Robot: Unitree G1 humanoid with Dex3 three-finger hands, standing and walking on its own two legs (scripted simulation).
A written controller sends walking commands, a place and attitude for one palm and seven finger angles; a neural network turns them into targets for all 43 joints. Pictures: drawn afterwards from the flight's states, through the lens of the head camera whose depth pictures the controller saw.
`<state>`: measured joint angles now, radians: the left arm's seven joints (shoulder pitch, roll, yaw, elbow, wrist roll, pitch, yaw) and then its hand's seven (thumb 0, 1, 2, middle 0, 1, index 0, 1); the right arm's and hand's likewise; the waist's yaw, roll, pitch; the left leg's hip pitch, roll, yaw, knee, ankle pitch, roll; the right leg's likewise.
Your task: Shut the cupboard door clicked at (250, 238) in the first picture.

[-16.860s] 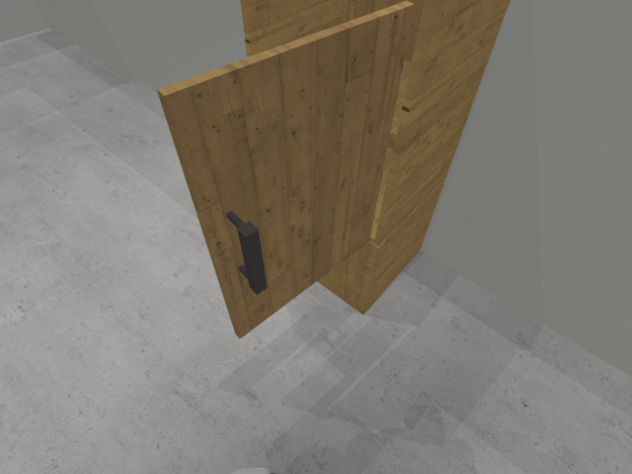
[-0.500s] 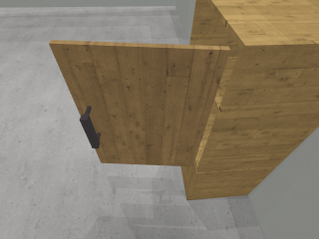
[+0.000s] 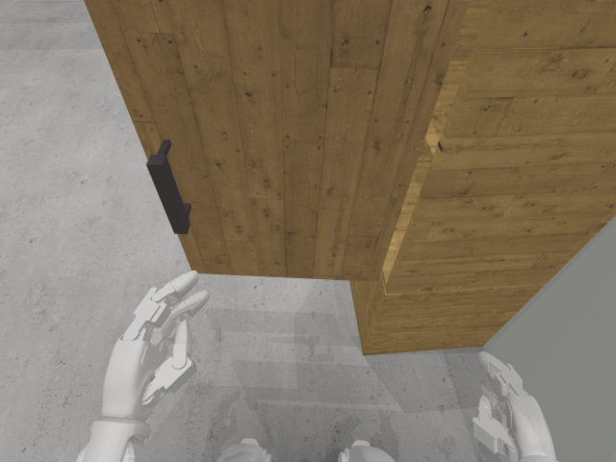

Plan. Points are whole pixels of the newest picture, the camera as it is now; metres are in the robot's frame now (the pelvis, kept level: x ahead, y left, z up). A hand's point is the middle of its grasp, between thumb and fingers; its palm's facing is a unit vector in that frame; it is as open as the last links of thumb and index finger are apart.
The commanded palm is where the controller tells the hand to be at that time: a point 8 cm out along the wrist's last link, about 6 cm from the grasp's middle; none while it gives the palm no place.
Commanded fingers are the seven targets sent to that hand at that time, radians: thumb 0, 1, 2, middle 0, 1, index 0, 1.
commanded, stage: raise the hand and make a fist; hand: left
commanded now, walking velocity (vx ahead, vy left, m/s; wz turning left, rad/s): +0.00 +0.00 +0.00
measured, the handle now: (174, 188) +0.51 +0.25 +0.03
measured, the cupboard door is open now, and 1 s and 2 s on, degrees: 83 83 83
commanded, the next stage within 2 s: bring the fist close to the handle in 1.60 s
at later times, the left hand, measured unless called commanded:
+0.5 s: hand (163, 380) +0.22 +0.18 +0.02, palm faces +0.03 -1.00 -0.03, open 4.2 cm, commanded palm +0.18 +0.24 +0.02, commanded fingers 0.00 0.90 0.90 -0.95 -1.12 -0.95 -1.12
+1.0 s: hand (140, 365) +0.23 +0.21 +0.03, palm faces +0.01 -1.00 -0.02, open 3.1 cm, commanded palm +0.20 +0.26 +0.04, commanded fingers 0.00 0.90 0.90 -1.30 -1.50 -1.30 -1.50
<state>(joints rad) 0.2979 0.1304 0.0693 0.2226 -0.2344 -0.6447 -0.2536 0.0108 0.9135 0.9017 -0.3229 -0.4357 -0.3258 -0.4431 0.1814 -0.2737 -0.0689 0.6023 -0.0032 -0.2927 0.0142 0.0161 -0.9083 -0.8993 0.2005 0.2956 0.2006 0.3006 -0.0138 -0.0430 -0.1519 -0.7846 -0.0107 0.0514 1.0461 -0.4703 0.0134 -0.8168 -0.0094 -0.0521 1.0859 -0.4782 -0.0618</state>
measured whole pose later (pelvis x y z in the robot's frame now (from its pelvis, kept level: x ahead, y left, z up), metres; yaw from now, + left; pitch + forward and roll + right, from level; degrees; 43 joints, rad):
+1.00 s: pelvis +0.01 +0.03 -0.02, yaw +1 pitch +17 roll -3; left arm 0.42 0.24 0.11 -0.08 -0.26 -0.39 -0.21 0.02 0.90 0.90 -1.22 -1.42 -1.23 -1.42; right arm 0.22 -0.22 0.03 0.45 0.01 -0.15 -0.05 0.02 -0.90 -0.90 0.20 0.30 0.20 0.30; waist 0.01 0.02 -0.16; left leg -0.94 0.00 -0.01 1.21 -0.56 0.04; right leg -0.91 0.00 -0.11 1.15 -0.53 -0.03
